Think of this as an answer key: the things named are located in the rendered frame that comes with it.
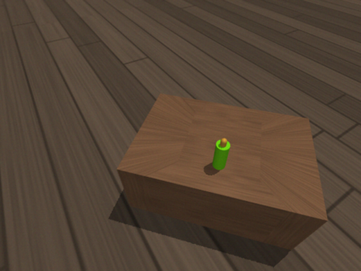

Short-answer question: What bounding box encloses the bottle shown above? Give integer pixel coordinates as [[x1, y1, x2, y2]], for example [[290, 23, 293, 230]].
[[213, 138, 230, 170]]

